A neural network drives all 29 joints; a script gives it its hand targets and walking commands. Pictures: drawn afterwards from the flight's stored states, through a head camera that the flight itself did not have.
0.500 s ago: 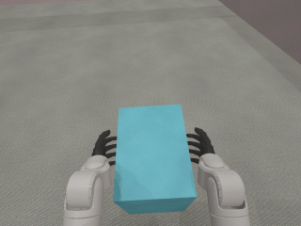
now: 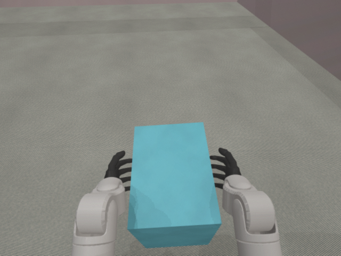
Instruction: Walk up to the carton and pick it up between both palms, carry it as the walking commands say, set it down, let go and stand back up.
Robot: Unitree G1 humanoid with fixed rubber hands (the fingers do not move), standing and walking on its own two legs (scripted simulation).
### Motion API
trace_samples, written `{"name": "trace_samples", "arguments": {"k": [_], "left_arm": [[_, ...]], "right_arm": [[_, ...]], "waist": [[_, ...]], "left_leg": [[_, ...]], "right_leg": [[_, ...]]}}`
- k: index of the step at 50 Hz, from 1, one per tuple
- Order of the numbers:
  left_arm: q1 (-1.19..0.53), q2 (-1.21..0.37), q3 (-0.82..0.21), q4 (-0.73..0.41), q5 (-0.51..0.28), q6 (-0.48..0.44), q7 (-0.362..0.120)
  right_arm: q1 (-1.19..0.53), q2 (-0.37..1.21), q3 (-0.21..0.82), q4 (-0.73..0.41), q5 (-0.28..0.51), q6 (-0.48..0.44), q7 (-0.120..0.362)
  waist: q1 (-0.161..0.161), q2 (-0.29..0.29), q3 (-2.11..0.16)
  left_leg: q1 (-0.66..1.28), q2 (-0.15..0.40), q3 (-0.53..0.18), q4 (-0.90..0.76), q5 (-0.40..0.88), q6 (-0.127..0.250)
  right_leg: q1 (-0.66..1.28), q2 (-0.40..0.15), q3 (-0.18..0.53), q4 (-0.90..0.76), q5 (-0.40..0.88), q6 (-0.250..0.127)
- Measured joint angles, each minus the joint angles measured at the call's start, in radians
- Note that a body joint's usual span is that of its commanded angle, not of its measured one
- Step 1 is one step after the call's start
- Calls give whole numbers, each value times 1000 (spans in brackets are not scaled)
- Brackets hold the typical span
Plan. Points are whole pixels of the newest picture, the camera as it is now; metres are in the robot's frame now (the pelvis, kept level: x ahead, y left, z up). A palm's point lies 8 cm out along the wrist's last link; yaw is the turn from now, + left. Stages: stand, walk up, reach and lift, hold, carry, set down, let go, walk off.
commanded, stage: carry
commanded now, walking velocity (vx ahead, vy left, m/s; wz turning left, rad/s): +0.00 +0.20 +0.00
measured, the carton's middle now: (173, 188) +0.30 +0.01 +0.00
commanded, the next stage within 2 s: none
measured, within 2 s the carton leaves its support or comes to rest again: neither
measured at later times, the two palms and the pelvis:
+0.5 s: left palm (53, 213) +0.20 +0.24 +0.08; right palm (185, 214) +0.21 -0.01 +0.09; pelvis -0.07 +0.11 +0.00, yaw +0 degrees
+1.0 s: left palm out of the picture +0.13 +0.34 +0.08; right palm (125, 255) +0.13 +0.09 +0.09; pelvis -0.14 +0.21 +0.00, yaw +0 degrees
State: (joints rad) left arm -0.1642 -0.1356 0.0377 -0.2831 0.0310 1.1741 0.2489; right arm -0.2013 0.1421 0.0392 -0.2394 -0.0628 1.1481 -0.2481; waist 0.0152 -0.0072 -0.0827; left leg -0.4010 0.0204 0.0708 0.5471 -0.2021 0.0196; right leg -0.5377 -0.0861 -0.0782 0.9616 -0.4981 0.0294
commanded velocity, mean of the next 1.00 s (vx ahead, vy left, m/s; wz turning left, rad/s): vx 0.00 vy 0.20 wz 0.00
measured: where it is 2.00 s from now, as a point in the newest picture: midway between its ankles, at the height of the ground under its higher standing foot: outside the picture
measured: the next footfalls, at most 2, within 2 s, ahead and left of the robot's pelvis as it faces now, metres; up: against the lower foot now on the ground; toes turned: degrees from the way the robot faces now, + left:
right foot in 0.08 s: +0.04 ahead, -0.09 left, +0.00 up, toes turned -8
left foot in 0.36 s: +0.02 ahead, +0.22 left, +0.00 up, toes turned +4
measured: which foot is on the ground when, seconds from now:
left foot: down 0.00-0.10, up 0.12-0.34, down 0.36-0.60, up 0.62-0.84, down 0.86-1.00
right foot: up 0.00-0.06, down 0.08-0.36, up 0.38-0.58, down 0.60-0.88, up 0.90-1.00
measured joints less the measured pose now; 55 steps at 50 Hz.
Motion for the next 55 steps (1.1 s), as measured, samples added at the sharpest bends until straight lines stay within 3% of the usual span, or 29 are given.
{"name": "trace_samples", "arguments": {"k": [3, 5, 8, 11, 16, 18, 19, 21, 23, 27, 30, 31, 33, 36, 41, 43, 44, 45, 47, 49, 53, 55], "left_arm": [[-7, -1, -1, -9, -7, -12, 4], [-20, -4, -5, 2, -5, -21, 3], [-32, -5, -20, 50, -4, -30, 0], [-28, -5, -25, 58, 2, -21, -3], [-46, -8, -22, 27, 18, -26, -8], [-54, -9, -20, 10, 25, -26, -10], [-55, -9, -16, 6, 27, -29, -11], [-36, -6, -7, 3, 27, -27, -13], [-19, -3, -2, 8, 21, -14, -11], [-13, -2, -2, 2, 2, -3, 2], [-22, -3, -4, -1, -2, -13, 4], [-28, -5, -9, 14, -1, -21, 3], [-37, -6, -21, 49, -1, -28, 2], [-34, -6, -27, 65, 2, -20, 1], [-50, -9, -23, 36, 16, -26, -4], [-57, -10, -23, 16, 23, -28, -5], [-60, -10, -19, 10, 25, -31, -7], [-54, -9, -14, 6, 25, -33, -8], [-33, -5, -7, 6, 24, -27, -9], [-18, -3, -4, 9, 15, -12, -5], [-17, -2, -5, 0, 0, -8, 6], [-26, -4, -7, 2, -1, -15, 6]], "right_arm": [[1, 0, 0, -19, -7, -10, 2], [1, -1, -8, -26, -12, -16, 3], [24, -4, -26, -24, -9, -15, 1], [33, -6, -26, -23, 6, -6, -8], [3, -1, -38, -43, 19, -10, -18], [-15, 2, -43, -54, 19, -9, -18], [-21, 4, -41, -51, 18, -11, -17], [-20, 4, -23, -28, 13, -13, -16], [-13, 2, -8, -6, 5, -2, -13], [-3, 0, -2, -10, -3, 5, -7], [-2, 0, -3, -24, -10, -3, -4], [0, -1, -10, -25, -13, -8, -3], [20, -3, -23, -23, -12, -9, -3], [33, -6, -26, -20, 2, 1, -12], [6, -2, -36, -39, 17, -5, -22], [-11, 1, -41, -54, 17, -5, -22], [-19, 3, -40, -55, 16, -7, -22], [-21, 4, -34, -48, 14, -11, -22], [-16, 3, -14, -23, 8, -7, -21], [-8, 1, -2, -8, 2, 6, -18], [-3, 1, 2, -18, -6, 8, -13], [-3, 0, -2, -26, -12, 2, -11]], "waist": [[16, 10, 2], [23, 28, 1], [12, 42, 5], [-13, 22, 6], [-54, -19, 0], [-69, -21, -5], [-74, -27, -8], [-63, -27, -12], [-44, -15, -16], [-6, 4, -10], [14, 11, -10], [18, 30, -7], [13, 37, -8], [-6, 22, -5], [-46, -19, -3], [-61, -19, -7], [-68, -25, -8], [-67, -33, -10], [-54, -25, -14], [-35, -13, -17], [-1, 6, -11], [14, 13, -10]], "left_leg": [[-24, -18, 12, 19, 5, 13], [-50, -23, 20, 60, -6, 18], [-130, -32, 2, 297, -182, -28], [-158, -23, -12, 439, -192, -59], [-47, 6, -12, 175, -187, -69], [29, 8, -4, -11, -95, -64], [21, -5, 0, -28, 5, -55], [-4, -10, 9, 10, 10, -26], [-7, -2, 11, 14, -10, -7], [-19, -5, 14, 10, 3, 8], [-46, -22, 30, 42, 1, 16], [-62, -14, 31, 73, -21, 8], [-111, -20, 16, 223, -154, -25], [-149, -18, -8, 401, -194, -56], [-53, 8, -9, 181, -196, -68], [26, 13, -1, -3, -124, -64], [26, 0, 3, -38, -6, -59], [9, -10, 8, -18, 25, -46], [-6, -5, 15, 13, -2, -20], [-8, 3, 15, 12, -15, -7], [-26, -4, 22, 23, -5, 6], [-48, -12, 32, 57, -13, 10]], "right_leg": [[88, 26, -32, -172, 62, -17], [149, 38, -44, -327, 202, -47], [146, 25, -42, -338, 231, -59], [158, 0, -24, -396, 266, -34], [116, -57, 11, -412, 311, 12], [80, -78, 22, -367, 301, 35], [55, -92, 29, -322, 253, 36], [7, -71, 52, -187, 48, 23], [-17, -33, 44, -63, -25, 8], [33, 10, -13, -87, 11, -9], [137, 28, -40, -312, 171, -32], [139, 33, -43, -329, 231, -46], [133, 22, -45, -326, 235, -55], [147, -3, -32, -382, 257, -37], [111, -59, 2, -413, 311, 8], [78, -78, 13, -376, 307, 31], [55, -93, 19, -338, 282, 33], [31, -97, 33, -288, 190, 32], [-7, -62, 48, -156, 18, 16], [-17, -28, 30, -71, -19, 3], [59, 14, -27, -165, 52, -12], [125, 24, -44, -321, 206, -37]]}}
